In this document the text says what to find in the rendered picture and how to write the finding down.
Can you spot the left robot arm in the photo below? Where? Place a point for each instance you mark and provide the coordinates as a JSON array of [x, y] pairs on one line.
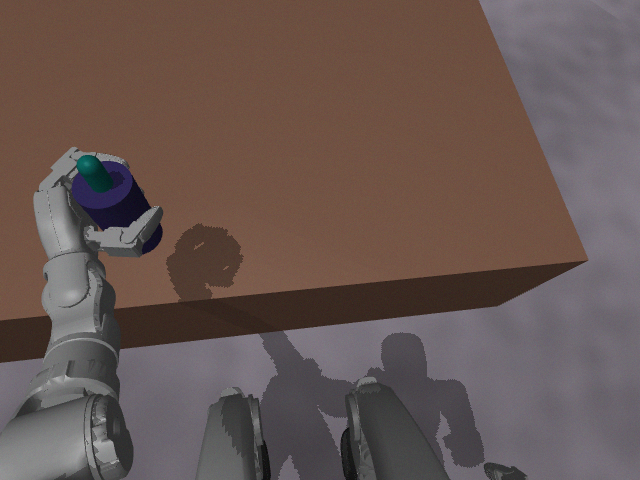
[[70, 425]]

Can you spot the right robot hand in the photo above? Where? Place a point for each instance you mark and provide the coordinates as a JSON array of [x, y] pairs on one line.
[[500, 472]]

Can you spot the bottle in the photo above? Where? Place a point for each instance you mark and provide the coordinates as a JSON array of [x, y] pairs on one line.
[[109, 194]]

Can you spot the right robot foot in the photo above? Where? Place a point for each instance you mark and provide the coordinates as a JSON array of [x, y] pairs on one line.
[[347, 457]]

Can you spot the left robot hand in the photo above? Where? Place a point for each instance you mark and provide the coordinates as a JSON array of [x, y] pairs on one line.
[[65, 227]]

